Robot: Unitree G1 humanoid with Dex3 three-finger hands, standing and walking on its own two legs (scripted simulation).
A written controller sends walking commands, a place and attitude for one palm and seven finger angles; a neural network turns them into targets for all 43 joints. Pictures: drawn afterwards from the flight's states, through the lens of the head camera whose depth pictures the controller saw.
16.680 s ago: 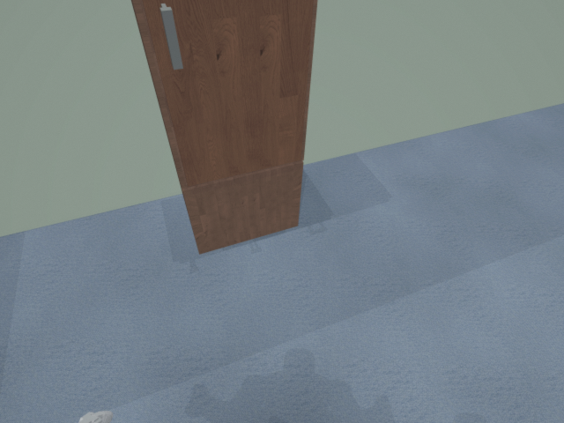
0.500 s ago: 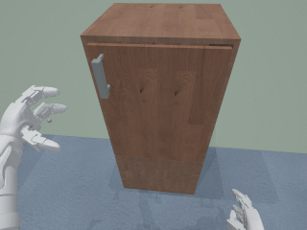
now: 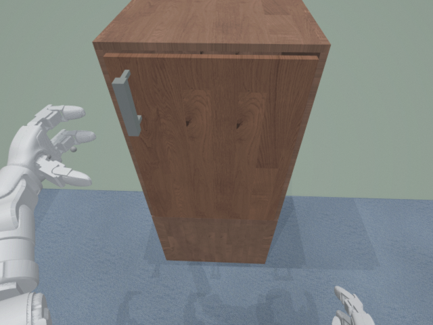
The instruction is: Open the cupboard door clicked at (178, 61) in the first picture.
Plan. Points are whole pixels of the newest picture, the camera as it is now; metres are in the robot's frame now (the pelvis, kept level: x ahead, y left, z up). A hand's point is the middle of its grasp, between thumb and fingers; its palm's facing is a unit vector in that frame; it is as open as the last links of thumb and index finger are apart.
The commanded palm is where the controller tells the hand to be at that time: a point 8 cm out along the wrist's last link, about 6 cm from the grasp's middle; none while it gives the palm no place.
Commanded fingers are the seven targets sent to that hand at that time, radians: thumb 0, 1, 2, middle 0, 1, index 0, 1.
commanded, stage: move the hooked fingers beside the handle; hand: left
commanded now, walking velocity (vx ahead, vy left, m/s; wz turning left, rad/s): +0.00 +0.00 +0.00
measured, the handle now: (130, 103) +0.52 +0.22 +0.16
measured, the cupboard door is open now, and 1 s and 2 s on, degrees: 0 0 0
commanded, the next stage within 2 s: slide the fingers in behind the handle in 1.86 s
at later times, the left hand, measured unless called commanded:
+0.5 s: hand (88, 126) +0.41 +0.27 +0.18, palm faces +0.05 -1.00 +0.01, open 14.0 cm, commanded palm +0.39 +0.32 +0.17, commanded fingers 0.00 -0.50 0.30 -0.30 -1.20 -0.30 -1.20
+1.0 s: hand (101, 111) +0.47 +0.27 +0.17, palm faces +0.04 -1.00 +0.01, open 14.0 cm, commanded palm +0.45 +0.32 +0.16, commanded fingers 0.00 -0.50 0.30 -0.30 -1.20 -0.30 -1.20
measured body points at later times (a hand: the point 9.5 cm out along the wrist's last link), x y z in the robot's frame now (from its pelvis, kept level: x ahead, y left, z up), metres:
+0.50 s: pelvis +0.01 +0.00 +0.00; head +0.02 +0.00 +0.45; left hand +0.40 +0.32 +0.18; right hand +0.12 -0.26 -0.10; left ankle +0.02 +0.12 -0.74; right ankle -0.01 -0.11 -0.74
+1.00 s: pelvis +0.01 +0.00 -0.01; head +0.06 +0.01 +0.44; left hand +0.46 +0.32 +0.17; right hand +0.05 -0.28 -0.12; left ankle +0.02 +0.12 -0.74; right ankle -0.01 -0.11 -0.74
